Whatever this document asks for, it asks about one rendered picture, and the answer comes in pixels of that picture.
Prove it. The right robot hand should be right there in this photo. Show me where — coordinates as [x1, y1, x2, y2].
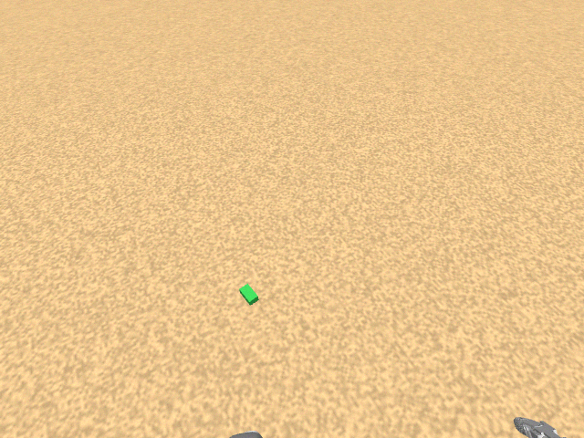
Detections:
[514, 417, 567, 438]

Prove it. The small box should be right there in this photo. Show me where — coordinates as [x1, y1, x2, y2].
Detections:
[239, 284, 258, 306]

